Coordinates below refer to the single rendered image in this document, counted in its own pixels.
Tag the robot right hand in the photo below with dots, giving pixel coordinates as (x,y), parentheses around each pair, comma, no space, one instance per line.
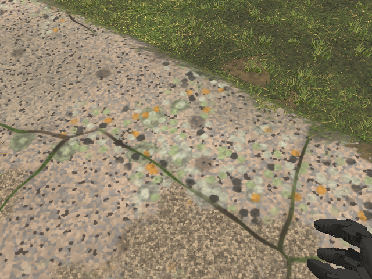
(356,265)

